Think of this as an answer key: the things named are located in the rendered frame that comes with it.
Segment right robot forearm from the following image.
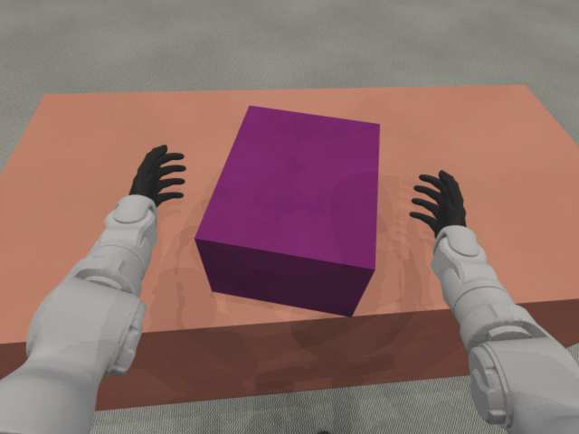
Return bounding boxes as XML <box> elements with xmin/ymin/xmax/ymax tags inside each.
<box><xmin>431</xmin><ymin>225</ymin><xmax>579</xmax><ymax>373</ymax></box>

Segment robot right hand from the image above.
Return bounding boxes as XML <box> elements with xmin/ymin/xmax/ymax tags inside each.
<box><xmin>409</xmin><ymin>170</ymin><xmax>466</xmax><ymax>240</ymax></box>

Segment pedestal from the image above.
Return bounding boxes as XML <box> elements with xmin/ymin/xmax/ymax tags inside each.
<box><xmin>0</xmin><ymin>85</ymin><xmax>579</xmax><ymax>411</ymax></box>

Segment carton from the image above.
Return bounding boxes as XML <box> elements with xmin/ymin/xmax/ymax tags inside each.
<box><xmin>195</xmin><ymin>106</ymin><xmax>380</xmax><ymax>317</ymax></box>

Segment robot left upper arm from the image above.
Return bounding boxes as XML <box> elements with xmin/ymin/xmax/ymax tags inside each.
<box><xmin>0</xmin><ymin>277</ymin><xmax>147</xmax><ymax>434</ymax></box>

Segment robot left hand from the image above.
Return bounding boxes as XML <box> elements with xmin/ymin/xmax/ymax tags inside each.
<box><xmin>129</xmin><ymin>145</ymin><xmax>186</xmax><ymax>207</ymax></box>

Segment robot right upper arm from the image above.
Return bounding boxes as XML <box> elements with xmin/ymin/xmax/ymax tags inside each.
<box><xmin>469</xmin><ymin>337</ymin><xmax>579</xmax><ymax>434</ymax></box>

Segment left robot forearm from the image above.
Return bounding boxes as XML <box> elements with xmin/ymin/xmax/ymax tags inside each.
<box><xmin>26</xmin><ymin>194</ymin><xmax>157</xmax><ymax>358</ymax></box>

